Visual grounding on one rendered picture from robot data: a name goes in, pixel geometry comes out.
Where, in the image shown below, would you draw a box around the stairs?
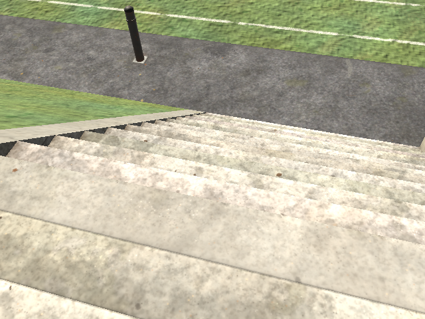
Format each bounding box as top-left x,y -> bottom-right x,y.
6,112 -> 425,245

